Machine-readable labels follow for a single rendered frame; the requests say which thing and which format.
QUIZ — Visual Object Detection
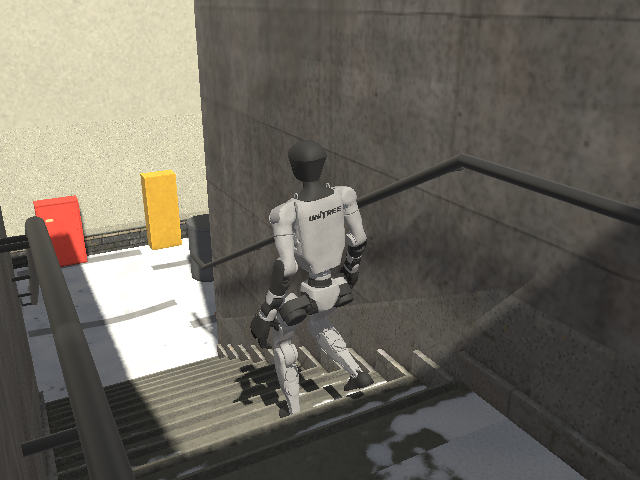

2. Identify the left robot upper arm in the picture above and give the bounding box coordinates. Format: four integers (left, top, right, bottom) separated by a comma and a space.
269, 201, 298, 277

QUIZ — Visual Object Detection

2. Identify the left robot hand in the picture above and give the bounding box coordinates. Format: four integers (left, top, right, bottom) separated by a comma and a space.
250, 314, 280, 349

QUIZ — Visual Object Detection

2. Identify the left robot thigh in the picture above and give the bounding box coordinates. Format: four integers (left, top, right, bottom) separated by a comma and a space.
272, 293, 311, 367

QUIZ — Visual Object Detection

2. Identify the right robot hand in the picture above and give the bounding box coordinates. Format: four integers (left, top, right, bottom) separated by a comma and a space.
335, 266, 359, 289

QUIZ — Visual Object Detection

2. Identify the robot head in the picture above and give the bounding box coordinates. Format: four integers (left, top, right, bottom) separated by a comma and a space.
288, 140, 334, 202

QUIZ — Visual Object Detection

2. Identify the right robot upper arm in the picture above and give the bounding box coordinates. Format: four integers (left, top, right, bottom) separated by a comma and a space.
331, 186, 367, 247

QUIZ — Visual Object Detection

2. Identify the robot left forearm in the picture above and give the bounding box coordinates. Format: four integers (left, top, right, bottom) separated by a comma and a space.
259, 260, 290, 322

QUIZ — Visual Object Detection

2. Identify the robot right forearm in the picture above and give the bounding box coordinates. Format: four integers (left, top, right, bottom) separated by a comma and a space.
344, 231, 367, 274

